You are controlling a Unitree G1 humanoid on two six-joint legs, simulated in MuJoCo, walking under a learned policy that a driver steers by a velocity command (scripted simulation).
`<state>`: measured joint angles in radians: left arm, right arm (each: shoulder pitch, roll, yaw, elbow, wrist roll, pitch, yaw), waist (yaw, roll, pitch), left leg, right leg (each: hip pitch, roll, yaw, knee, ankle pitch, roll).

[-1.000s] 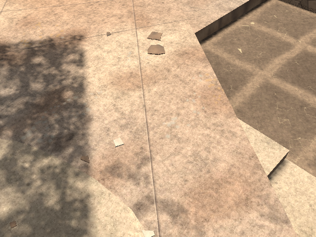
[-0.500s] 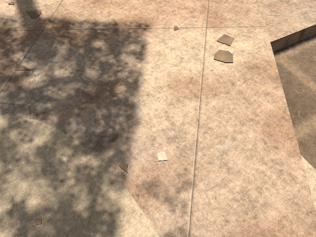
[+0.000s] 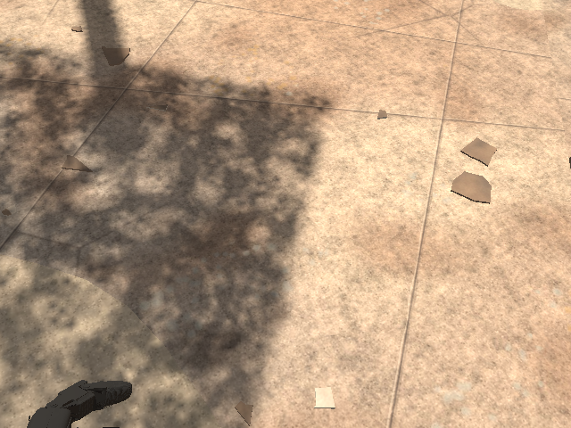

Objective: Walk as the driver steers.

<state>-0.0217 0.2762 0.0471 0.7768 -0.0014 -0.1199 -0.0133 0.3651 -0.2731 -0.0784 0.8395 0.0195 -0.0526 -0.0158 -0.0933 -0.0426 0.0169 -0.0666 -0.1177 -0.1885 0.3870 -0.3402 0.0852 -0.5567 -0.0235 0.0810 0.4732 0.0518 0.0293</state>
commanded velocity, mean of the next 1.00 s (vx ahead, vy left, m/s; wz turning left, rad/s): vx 0.28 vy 0.00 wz -0.08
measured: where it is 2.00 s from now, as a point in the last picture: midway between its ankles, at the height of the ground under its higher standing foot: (315, 310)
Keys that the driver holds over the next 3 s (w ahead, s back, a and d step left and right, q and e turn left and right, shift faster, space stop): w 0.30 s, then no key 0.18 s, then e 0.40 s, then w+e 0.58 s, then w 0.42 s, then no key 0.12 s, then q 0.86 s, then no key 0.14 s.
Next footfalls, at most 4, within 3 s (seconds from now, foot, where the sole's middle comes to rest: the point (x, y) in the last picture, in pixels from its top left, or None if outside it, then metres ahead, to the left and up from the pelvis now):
0.06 right None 0.21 -0.13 -0.78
0.52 left None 0.45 0.13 -0.78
0.94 right None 0.38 -0.12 -0.78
1.42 left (241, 342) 0.69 0.04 -0.78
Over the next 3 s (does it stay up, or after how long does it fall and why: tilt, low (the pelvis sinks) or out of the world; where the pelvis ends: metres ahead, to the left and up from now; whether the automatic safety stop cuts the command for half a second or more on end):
stays up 0.92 -0.28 0.00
